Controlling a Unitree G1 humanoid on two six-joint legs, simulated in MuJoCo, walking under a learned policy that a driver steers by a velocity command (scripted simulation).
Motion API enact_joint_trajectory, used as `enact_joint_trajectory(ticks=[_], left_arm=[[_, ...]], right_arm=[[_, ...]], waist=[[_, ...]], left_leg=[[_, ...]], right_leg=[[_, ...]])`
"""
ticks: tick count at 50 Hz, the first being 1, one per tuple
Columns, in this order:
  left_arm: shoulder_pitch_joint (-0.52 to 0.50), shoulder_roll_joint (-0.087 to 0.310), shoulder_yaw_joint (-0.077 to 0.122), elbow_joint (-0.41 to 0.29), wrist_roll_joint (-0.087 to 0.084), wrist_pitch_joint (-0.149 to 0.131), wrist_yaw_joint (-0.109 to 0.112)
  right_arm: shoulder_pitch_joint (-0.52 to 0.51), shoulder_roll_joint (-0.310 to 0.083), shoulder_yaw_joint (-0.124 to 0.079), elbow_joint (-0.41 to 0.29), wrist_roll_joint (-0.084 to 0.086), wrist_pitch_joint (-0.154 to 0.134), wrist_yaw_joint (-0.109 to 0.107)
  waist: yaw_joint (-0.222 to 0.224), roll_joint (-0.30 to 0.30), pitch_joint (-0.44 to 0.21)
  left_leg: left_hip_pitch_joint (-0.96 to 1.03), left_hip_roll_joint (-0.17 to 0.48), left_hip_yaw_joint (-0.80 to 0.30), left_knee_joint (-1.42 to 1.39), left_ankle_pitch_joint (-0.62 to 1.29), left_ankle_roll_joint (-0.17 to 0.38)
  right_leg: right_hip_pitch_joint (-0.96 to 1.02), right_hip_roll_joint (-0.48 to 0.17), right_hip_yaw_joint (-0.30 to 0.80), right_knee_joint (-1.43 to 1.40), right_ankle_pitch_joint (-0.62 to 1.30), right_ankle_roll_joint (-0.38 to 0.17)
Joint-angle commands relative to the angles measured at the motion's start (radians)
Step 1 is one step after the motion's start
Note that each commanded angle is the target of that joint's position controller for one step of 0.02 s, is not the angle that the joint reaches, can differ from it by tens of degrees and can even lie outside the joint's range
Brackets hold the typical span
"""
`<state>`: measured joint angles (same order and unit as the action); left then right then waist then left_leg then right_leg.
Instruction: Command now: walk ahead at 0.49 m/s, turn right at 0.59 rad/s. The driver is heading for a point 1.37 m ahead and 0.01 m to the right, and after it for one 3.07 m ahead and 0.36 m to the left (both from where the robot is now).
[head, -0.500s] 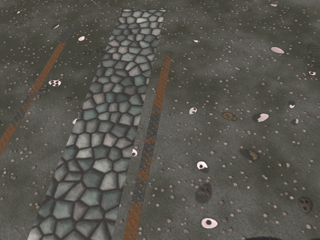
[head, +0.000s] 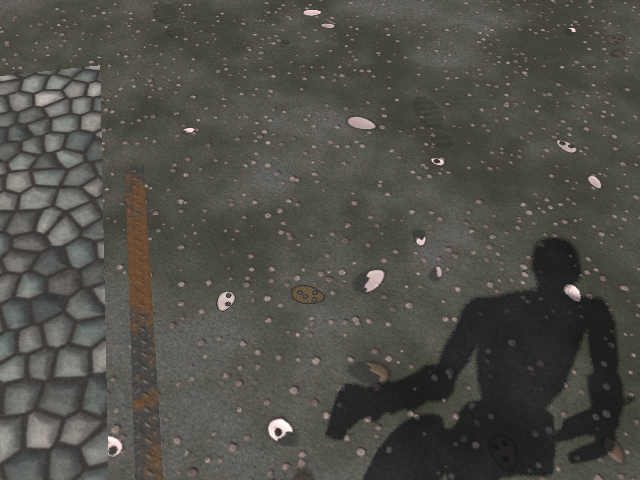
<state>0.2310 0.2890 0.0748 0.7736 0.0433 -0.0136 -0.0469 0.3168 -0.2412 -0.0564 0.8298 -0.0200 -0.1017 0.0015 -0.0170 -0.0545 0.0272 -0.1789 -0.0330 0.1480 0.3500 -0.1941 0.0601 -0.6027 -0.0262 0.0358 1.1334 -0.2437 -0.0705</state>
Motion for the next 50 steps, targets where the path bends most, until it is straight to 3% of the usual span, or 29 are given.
enact_joint_trajectory(ticks=[1,6,10,12,13,14,15,16,17,18,19,20,21,23,25,27,29,32,35,38,39,40,41,42,43,44,45,47,50], left_arm=[[-0.018,0.001,-0.008,-0.072,0.000,0.002,-0.016],[-0.202,-0.025,-0.031,-0.130,-0.008,-0.008,-0.035],[-0.296,-0.017,-0.034,-0.168,-0.002,-0.008,-0.040],[-0.275,-0.006,-0.028,-0.167,0.004,-0.008,-0.032],[-0.222,0.004,-0.022,-0.152,0.008,-0.010,-0.026],[-0.104,0.022,-0.011,-0.115,0.012,-0.019,-0.018],[0.074,0.059,0.009,-0.054,0.023,-0.028,-0.004],[0.181,0.161,0.036,-0.040,0.035,-0.030,0.016],[0.200,0.207,0.046,-0.046,-0.007,-0.022,0.026],[0.188,0.180,0.041,-0.026,-0.017,-0.014,0.038],[0.134,0.136,0.030,-0.012,-0.024,-0.021,0.044],[0.088,0.091,0.017,-0.006,-0.025,-0.030,0.044],[0.055,0.063,0.005,0.000,-0.030,-0.038,0.043],[0.045,0.038,-0.006,0.009,-0.033,-0.059,0.037],[0.075,0.057,-0.002,0.036,-0.040,-0.071,0.034],[0.105,0.059,-0.005,0.058,-0.039,-0.075,0.035],[0.125,0.054,-0.011,0.077,-0.038,-0.074,0.036],[0.161,0.048,-0.021,0.109,-0.036,-0.071,0.043],[0.191,0.044,-0.028,0.143,-0.029,-0.064,0.053],[0.157,0.063,-0.025,0.161,-0.028,-0.060,0.069],[0.139,0.072,-0.023,0.166,-0.037,-0.060,0.070],[0.161,0.062,-0.027,0.153,-0.044,-0.067,0.072],[0.337,-0.028,-0.044,0.182,-0.076,-0.061,0.073],[0.340,0.019,-0.031,0.209,-0.052,-0.038,0.074],[0.265,0.038,-0.026,0.200,-0.024,-0.023,0.072],[0.175,0.033,-0.025,0.180,-0.005,-0.017,0.069],[0.128,0.028,-0.023,0.166,-0.003,-0.007,0.068],[0.131,0.005,-0.026,0.166,-0.008,0.016,0.068],[0.113,-0.006,-0.027,0.159,-0.017,0.035,0.081]], right_arm=[[0.020,-0.077,-0.011,-0.035,0.002,-0.024,0.004],[0.075,-0.098,-0.012,-0.004,0.002,-0.016,0.000],[0.144,-0.132,-0.018,0.031,0.001,0.005,-0.015],[0.159,-0.158,-0.021,0.048,-0.001,0.021,-0.023],[0.172,-0.171,-0.022,0.059,-0.001,0.030,-0.026],[0.175,-0.180,-0.021,0.064,0.001,0.039,-0.027],[0.165,-0.172,-0.015,0.054,0.003,0.042,-0.026],[0.185,-0.079,0.010,-0.008,0.024,0.036,-0.010],[0.155,-0.102,0.001,-0.046,0.021,0.029,-0.001],[0.034,-0.140,-0.011,-0.065,0.016,0.029,0.000],[0.005,-0.110,0.002,-0.072,0.025,0.017,0.003],[0.021,-0.098,0.004,-0.052,0.017,0.017,0.004],[0.046,-0.091,0.004,-0.039,-0.003,0.032,0.008],[0.093,-0.075,0.005,-0.011,-0.022,0.064,0.019],[0.060,-0.065,0.003,-0.017,-0.022,0.075,0.029],[-0.012,-0.061,0.002,-0.035,-0.019,0.077,0.028],[-0.062,-0.050,0.007,-0.046,-0.015,0.074,0.023],[-0.135,-0.032,0.020,-0.057,-0.006,0.070,0.017],[-0.162,-0.040,0.022,-0.051,-0.004,0.063,0.007],[-0.040,-0.071,0.010,0.001,-0.014,0.046,-0.009],[0.051,-0.075,0.006,0.037,-0.017,0.030,-0.015],[0.141,-0.133,-0.006,0.063,-0.023,0.013,-0.022],[0.182,-0.195,-0.017,0.068,-0.021,0.017,-0.019],[0.158,-0.153,-0.006,0.069,0.024,0.030,-0.009],[0.066,-0.125,0.000,0.051,0.037,0.037,-0.004],[-0.017,-0.107,0.003,0.032,0.031,0.048,-0.005],[-0.051,-0.102,0.004,0.027,0.026,0.057,-0.010],[-0.064,-0.101,-0.001,0.032,0.015,0.072,-0.013],[-0.054,-0.124,-0.017,0.030,0.006,0.084,-0.010]], waist=[[0.022,0.116,0.012],[-0.017,0.123,0.044],[-0.045,0.125,0.069],[-0.027,0.143,0.042],[-0.003,0.154,0.003],[0.048,0.150,-0.065],[0.127,0.108,-0.163],[0.143,-0.073,-0.308],[0.128,-0.134,-0.387],[0.141,-0.009,-0.271],[0.103,0.006,-0.154],[0.054,0.053,-0.092],[0.012,0.047,-0.060],[-0.018,0.027,-0.058],[-0.023,0.020,-0.030],[-0.013,0.023,0.019],[-0.006,0.012,0.024],[0.026,-0.021,0.013],[0.044,-0.035,0.011],[-0.011,-0.024,-0.013],[-0.059,0.016,-0.043],[-0.071,0.089,-0.134],[-0.016,0.279,-0.279],[-0.009,0.251,-0.336],[0.008,0.172,-0.228],[0.015,0.123,-0.127],[0.028,0.111,-0.065],[0.052,0.131,-0.058],[0.046,0.139,-0.087]], left_leg=[[0.047,0.295,-0.180,-0.214,0.193,0.118],[0.069,0.260,-0.020,-0.197,0.299,0.080],[0.198,0.296,0.025,-0.150,0.402,0.069],[0.256,0.306,0.066,-0.033,0.687,0.056],[0.266,0.310,0.078,0.073,0.836,0.054],[0.238,0.307,0.092,0.235,0.882,0.050],[0.102,0.285,0.109,0.459,0.738,0.029],[-0.271,0.210,0.114,0.809,0.213,-0.018],[-0.485,0.047,-0.018,1.052,-0.348,-0.048],[-0.575,0.100,-0.127,1.061,-0.234,-0.041],[-0.560,0.133,-0.135,0.995,-0.161,-0.033],[-0.497,0.162,-0.143,0.896,-0.133,-0.031],[-0.432,0.174,-0.148,0.837,-0.126,-0.037],[-0.354,0.166,-0.137,0.793,-0.107,-0.046],[-0.384,0.165,-0.127,0.743,-0.050,-0.055],[-0.429,0.161,-0.115,0.670,0.021,-0.069],[-0.422,0.144,-0.103,0.570,0.082,-0.073],[-0.364,0.102,-0.078,0.411,0.173,-0.054],[-0.310,0.065,-0.074,0.311,0.187,-0.024],[-0.172,0.023,-0.088,0.200,0.119,0.022],[-0.053,0.022,-0.087,0.074,0.257,0.036],[0.146,0.156,-0.200,0.107,0.685,0.059],[0.366,0.425,-0.465,0.172,1.178,0.247],[0.323,0.448,-0.581,0.103,1.164,0.319],[0.212,0.406,-0.526,0.049,0.925,0.309],[0.116,0.353,-0.487,0.003,0.723,0.276],[0.032,0.308,-0.437,-0.036,0.623,0.241],[-0.063,0.236,-0.377,-0.068,0.486,0.195],[-0.087,0.207,-0.389,-0.091,0.263,0.189]], right_leg=[[-0.123,-0.050,0.029,-0.036,0.103,0.011],[-0.063,-0.039,-0.070,-0.323,0.263,0.005],[-0.031,-0.015,-0.138,-0.467,0.157,-0.030],[0.050,0.041,-0.179,-0.513,0.048,-0.065],[0.136,0.081,-0.187,-0.534,-0.003,-0.087],[0.285,0.121,-0.182,-0.582,-0.010,-0.113],[0.541,0.108,-0.124,-0.634,0.018,-0.147],[0.899,-0.190,0.285,-0.662,-0.147,-0.241],[0.975,-0.385,0.716,-0.817,-0.003,-0.325],[0.913,-0.332,0.534,-0.814,0.153,-0.293],[0.771,-0.293,0.390,-0.821,0.292,-0.264],[0.650,-0.238,0.294,-0.843,0.366,-0.213],[0.561,-0.194,0.228,-0.868,0.402,-0.184],[0.485,-0.154,0.165,-0.912,0.434,-0.173],[0.464,-0.135,0.130,-0.955,0.425,-0.175],[0.461,-0.129,0.088,-0.958,0.598,-0.165],[0.474,-0.108,0.033,-0.924,0.766,-0.139],[0.505,-0.092,-0.009,-0.891,0.831,-0.104],[0.565,-0.111,0.003,-0.842,0.837,-0.095],[0.603,-0.128,0.037,-0.696,0.898,-0.075],[0.594,-0.089,0.017,-0.571,0.836,-0.051],[0.492,-0.031,-0.003,-0.404,0.567,-0.022],[0.317,0.106,-0.059,-0.111,-0.120,0.013],[0.278,0.133,0.002,-0.006,-0.360,0.028],[0.233,0.092,0.022,0.039,-0.340,0.037],[0.187,0.071,0.010,0.037,-0.300,0.042],[0.179,0.045,0.008,-0.001,-0.258,0.049],[0.233,0.044,-0.011,-0.068,-0.198,0.064],[0.230,0.055,-0.020,-0.147,-0.193,0.081]])
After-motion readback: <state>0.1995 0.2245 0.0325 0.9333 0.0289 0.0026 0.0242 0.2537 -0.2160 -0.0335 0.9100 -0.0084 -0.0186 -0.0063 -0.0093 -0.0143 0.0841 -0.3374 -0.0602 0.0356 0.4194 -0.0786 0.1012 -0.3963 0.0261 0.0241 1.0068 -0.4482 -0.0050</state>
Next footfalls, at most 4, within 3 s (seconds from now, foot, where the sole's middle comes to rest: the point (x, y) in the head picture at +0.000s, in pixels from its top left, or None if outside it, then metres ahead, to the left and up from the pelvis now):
0.30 right None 0.31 -0.13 -0.78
0.80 left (339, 433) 0.58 -0.04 -0.78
1.26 right None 0.47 -0.20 -0.78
1.78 left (278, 400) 0.66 0.09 -0.78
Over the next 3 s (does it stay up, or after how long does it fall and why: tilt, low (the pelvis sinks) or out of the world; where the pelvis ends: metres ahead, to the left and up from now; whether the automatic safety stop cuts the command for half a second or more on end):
stays up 1.22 0.17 0.00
